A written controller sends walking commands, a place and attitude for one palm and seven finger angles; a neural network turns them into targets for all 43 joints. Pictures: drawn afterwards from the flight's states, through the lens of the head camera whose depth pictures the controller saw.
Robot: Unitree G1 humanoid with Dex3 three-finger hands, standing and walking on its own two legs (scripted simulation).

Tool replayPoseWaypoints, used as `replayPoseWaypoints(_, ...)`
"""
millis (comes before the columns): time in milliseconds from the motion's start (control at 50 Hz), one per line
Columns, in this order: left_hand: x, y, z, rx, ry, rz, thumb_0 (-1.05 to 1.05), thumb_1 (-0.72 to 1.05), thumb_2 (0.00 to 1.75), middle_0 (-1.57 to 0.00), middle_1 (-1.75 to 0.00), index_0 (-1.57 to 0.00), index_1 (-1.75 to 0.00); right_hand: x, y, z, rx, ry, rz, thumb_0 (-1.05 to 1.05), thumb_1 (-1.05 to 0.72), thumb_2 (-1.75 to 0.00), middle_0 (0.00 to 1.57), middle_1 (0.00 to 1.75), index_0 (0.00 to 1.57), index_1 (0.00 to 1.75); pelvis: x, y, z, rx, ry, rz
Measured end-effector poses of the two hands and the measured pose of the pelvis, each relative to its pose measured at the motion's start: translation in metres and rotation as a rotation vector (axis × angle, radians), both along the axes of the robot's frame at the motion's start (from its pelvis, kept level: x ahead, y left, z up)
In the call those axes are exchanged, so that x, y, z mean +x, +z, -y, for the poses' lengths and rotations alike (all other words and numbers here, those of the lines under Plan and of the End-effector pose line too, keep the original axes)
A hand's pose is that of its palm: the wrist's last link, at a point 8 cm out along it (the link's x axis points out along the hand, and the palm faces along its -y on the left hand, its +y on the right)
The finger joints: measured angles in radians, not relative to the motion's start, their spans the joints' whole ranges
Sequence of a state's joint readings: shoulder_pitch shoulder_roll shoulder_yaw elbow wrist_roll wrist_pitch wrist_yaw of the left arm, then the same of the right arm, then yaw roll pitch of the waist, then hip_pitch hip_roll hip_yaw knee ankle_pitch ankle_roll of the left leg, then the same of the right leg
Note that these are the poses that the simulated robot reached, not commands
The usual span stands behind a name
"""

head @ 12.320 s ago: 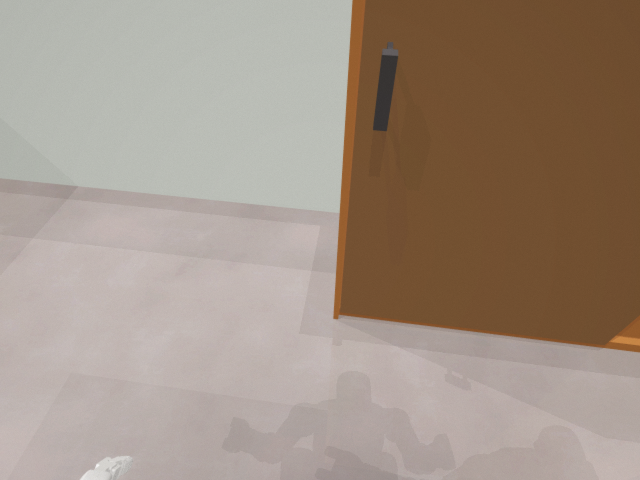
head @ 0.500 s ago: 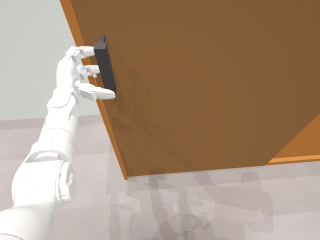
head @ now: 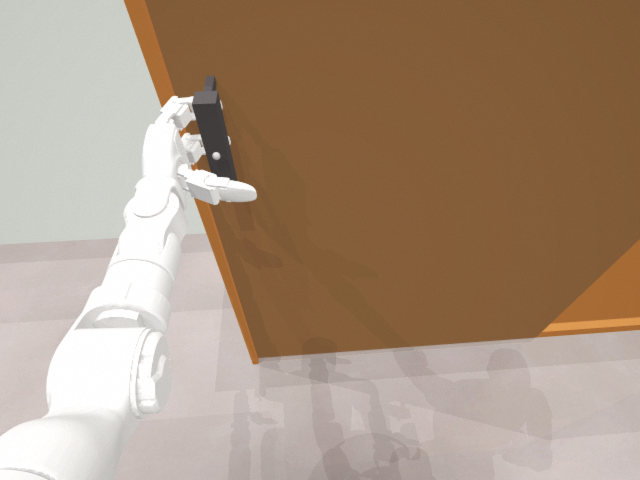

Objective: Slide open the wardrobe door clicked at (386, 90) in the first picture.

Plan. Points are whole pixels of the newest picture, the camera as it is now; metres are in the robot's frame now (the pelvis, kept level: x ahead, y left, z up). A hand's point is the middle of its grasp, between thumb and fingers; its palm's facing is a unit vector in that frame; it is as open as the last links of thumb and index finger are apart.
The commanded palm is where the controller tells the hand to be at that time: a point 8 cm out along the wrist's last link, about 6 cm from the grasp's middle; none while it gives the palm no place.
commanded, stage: slide the fingers in behind the handle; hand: left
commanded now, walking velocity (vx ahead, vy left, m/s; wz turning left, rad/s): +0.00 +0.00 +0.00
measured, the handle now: (219, 136) +0.52 +0.12 +0.15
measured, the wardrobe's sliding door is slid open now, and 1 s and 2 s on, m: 0.00 0.00 0.00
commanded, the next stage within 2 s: grip the handle and tug to test in 0.98 s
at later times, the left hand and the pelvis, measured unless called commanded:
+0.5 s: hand (223, 157) +0.48 +0.11 +0.15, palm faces +0.06 -1.00 -0.01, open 13.9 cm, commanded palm +0.45 +0.15 +0.16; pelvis +0.00 -0.01 +0.00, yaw +1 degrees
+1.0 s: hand (231, 158) +0.48 +0.10 +0.15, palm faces +0.04 -1.00 +0.01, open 13.9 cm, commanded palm +0.45 +0.15 +0.16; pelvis +0.00 -0.01 +0.00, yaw +0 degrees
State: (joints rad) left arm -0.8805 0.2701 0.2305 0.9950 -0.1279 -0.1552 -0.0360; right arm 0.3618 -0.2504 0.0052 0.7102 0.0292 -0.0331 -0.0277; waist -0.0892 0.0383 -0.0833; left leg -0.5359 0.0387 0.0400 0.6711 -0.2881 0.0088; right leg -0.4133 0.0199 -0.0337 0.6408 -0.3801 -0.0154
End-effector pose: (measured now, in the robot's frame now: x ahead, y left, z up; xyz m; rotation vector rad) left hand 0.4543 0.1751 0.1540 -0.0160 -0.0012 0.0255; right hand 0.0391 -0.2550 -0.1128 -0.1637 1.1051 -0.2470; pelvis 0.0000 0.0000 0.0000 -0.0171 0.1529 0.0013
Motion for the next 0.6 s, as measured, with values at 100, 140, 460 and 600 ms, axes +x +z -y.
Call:
replayPoseWaypoints(100, 0.0, 0.0, 0.002, 0.001, 0.025, -0.006, -0.02, -0.5, 0.3, -0.32, -1.21, -0.32, -1.22, 0.001, -0.001, 0.0, 0.009, 0.009, 0.003, 0.0, -0.91, -0.9, 0.2, 0.3, 0.2, 0.3, -0.001, 0.0, 0.003, 0.003, 0.002, 0.001)
replayPoseWaypoints(140, 0.001, 0.0, 0.001, 0.008, 0.029, -0.005, -0.02, -0.5, 0.3, -0.33, -1.22, -0.32, -1.22, 0.0, -0.001, 0.001, 0.01, 0.012, -0.001, 0.0, -0.91, -0.9, 0.2, 0.3, 0.2, 0.3, -0.002, 0.0, 0.004, 0.003, 0.002, 0.0)
replayPoseWaypoints(460, 0.0, -0.003, 0.008, 0.017, 0.036, -0.003, -0.02, -0.5, 0.3, -0.31, -1.21, -0.3, -1.22, -0.013, -0.002, 0.013, -0.007, 0.008, -0.044, 0.0, -0.91, -0.9, 0.2, 0.3, 0.2, 0.3, -0.005, -0.001, 0.01, 0.002, 0.013, -0.008)
replayPoseWaypoints(600, 0.0, -0.002, 0.021, 0.026, 0.001, -0.001, -0.02, -0.5, 0.3, -0.3, -1.2, -0.3, -1.21, -0.011, -0.003, 0.012, 0.002, 0.006, -0.034, 0.0, -0.91, -0.9, 0.2, 0.3, 0.2, 0.3, -0.004, 0.0, 0.009, 0.002, 0.012, -0.004)
